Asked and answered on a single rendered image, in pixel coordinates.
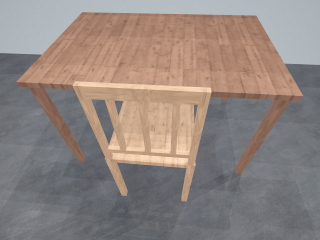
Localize table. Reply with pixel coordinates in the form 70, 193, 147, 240
16, 12, 303, 174

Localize chair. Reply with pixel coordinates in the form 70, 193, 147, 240
72, 81, 212, 202

